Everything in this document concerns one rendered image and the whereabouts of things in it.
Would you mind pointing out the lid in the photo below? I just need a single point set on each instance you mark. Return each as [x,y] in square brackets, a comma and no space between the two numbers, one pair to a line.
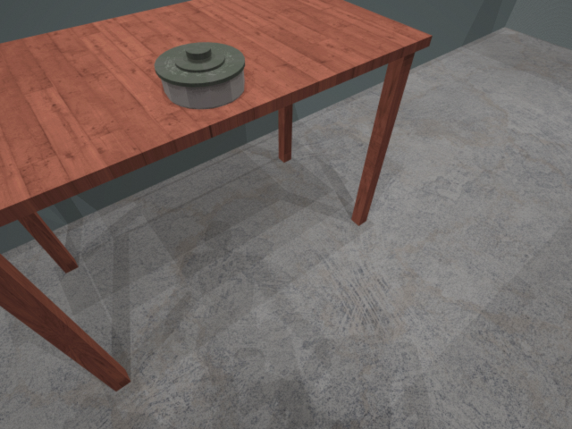
[225,63]

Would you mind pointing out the knob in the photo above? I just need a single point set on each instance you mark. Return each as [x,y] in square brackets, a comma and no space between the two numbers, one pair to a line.
[198,51]

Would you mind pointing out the table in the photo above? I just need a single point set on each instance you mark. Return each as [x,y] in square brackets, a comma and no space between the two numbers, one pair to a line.
[82,106]

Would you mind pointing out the pot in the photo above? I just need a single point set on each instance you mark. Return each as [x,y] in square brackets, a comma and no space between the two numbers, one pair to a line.
[206,97]

